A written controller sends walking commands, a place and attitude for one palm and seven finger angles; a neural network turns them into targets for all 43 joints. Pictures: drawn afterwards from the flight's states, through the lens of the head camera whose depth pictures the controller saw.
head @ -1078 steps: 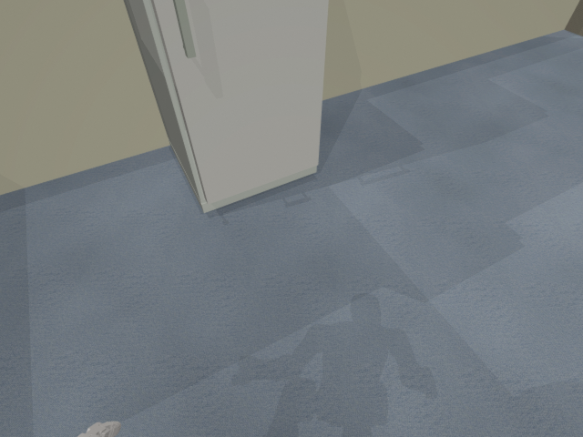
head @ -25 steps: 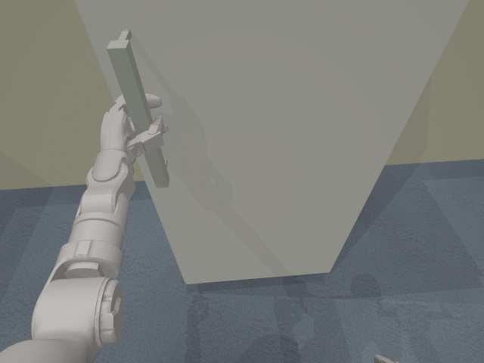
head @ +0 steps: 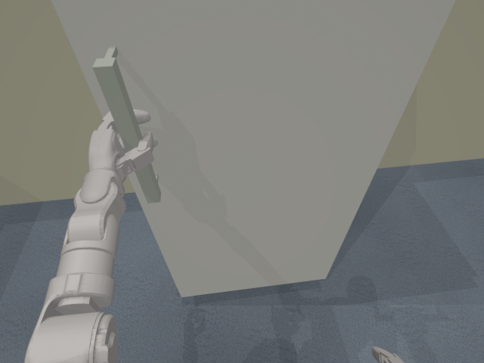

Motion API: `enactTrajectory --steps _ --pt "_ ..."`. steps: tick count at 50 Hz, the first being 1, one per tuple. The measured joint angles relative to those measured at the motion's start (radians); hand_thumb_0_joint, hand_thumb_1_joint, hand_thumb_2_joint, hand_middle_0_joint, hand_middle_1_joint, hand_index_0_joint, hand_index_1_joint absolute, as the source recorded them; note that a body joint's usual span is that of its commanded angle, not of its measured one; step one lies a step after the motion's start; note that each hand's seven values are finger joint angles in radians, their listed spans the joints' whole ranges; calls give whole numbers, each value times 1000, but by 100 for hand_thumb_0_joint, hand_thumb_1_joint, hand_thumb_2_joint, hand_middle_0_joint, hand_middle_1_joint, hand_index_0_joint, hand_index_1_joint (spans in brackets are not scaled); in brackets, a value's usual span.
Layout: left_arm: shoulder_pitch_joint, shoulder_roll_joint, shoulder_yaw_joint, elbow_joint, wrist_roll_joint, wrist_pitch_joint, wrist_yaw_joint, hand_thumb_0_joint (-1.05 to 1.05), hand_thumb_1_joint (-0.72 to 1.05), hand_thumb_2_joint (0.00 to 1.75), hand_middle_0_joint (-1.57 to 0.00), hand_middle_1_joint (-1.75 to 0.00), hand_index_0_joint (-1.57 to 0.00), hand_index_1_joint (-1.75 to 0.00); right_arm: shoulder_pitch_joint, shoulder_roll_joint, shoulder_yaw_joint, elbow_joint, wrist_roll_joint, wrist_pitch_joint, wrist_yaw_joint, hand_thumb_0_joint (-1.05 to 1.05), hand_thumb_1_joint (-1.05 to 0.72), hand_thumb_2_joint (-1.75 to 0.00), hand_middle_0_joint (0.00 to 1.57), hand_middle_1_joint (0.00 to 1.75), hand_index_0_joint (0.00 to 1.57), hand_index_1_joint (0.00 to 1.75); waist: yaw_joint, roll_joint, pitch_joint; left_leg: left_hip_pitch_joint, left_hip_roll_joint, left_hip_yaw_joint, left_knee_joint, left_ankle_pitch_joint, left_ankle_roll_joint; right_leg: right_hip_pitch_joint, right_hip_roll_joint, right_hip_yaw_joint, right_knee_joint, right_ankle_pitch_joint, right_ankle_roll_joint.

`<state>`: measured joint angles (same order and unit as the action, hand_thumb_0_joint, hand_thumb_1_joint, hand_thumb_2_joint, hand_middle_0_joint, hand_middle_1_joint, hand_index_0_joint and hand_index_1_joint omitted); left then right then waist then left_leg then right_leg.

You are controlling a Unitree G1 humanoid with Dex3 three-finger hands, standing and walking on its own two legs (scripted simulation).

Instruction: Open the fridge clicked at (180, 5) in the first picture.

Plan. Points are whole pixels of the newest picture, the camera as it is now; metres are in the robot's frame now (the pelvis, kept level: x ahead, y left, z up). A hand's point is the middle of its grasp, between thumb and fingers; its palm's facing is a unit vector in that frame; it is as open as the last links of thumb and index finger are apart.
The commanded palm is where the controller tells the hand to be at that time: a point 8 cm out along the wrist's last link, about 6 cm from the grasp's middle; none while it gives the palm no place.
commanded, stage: pull the door a little, standing still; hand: left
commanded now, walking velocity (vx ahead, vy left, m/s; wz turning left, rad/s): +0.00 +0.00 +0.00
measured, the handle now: (136, 135) +0.46 +0.20 +0.15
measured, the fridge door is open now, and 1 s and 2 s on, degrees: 0 15 44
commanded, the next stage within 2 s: walk backward, drawing the door open in 0.52 s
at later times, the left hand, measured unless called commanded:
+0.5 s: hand (146, 158) +0.40 +0.17 +0.16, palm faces +0.14 -0.99 -0.01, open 6.1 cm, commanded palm +0.31 +0.21 +0.16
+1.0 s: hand (155, 214) +0.29 +0.13 +0.15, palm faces +0.23 -0.94 -0.27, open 6.9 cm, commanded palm +0.25 +0.17 +0.16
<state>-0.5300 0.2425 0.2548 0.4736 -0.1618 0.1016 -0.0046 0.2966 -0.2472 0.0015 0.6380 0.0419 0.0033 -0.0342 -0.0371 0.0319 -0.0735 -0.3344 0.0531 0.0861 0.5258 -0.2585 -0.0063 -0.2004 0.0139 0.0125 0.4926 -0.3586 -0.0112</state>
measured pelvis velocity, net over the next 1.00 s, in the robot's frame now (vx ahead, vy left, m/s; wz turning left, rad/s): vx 0.06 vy -0.04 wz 0.06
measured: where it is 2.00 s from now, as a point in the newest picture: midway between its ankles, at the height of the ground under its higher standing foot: outside the picture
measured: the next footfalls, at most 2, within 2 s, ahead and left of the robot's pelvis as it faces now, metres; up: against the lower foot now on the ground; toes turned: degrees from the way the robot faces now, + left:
right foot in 1.34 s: +0.16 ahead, -0.22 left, +0.00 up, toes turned +16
left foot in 1.54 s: +0.00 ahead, -0.03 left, +0.00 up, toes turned +27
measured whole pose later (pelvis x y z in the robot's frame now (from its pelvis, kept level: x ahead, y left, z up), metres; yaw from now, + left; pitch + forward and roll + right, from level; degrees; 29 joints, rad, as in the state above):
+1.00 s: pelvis +0.06 -0.04 +0.00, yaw +4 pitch +3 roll +2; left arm 0.35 0.20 0.06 -0.45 -0.07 -0.02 0.09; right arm 0.14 -0.20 0.03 0.50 -0.03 0.05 -0.06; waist 0.02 0.08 0.00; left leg -0.31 0.02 0.00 0.67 -0.32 0.01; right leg -0.16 0.01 -0.09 0.47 -0.36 -0.06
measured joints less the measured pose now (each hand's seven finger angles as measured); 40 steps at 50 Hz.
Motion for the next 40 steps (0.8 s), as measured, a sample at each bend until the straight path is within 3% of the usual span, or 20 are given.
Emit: enactTrajectory --steps 10,19,26,32,36,40 --pt "9 -28 -33 -69 11 60 7 1 70 77 -34 -140 -37 -140 -37 4 4 6 -7 20 -16 1 -91 -89 20 30 20 30 25 -3 6 15 -11 -17 -7 -8 0 28 -8 -20 -17 -6 0" --pt "100 -27 -27 -163 -4 91 15 1 72 77 -31 -140 -33 -140 -50 16 14 -31 -6 22 -4 1 -91 -89 20 30 20 30 19 8 -3 58 -6 -7 -44 -6 -5 52 -4 -15 -29 10 -2" --pt "301 -40 -40 -400 -27 123 4 0 72 74 -30 -140 -28 -140 -46 11 17 -53 -4 25 8 2 -90 -89 20 30 20 30 24 16 -12 111 1 2 -73 -9 -3 85 -1 -18 -39 33 1" --pt "621 -78 -91 -757 -48 158 -2 -1 69 71 -32 -140 -28 -140 -63 12 20 -77 -7 25 25 2 -91 -89 20 30 20 30 48 23 -31 153 4 -7 -87 -12 -1 108 -3 -40 -35 61 2" --pt "745 -21 -180 -847 33 17 12 -3 59 70 -36 -140 -32 -140 -105 17 34 -90 -35 29 -9 2 -91 -89 20 30 20 30 67 9 -8 132 -7 -21 -40 -5 12 115 -14 -48 -33 55 29" --pt "826 -17 -208 -899 64 -59 57 -5 55 71 -41 -140 -35 -140 -159 26 32 -114 -58 45 -9 2 -91 -89 20 30 20 30 70 14 31 160 -12 -32 -81 19 15 26 -15 -39 139 77 46"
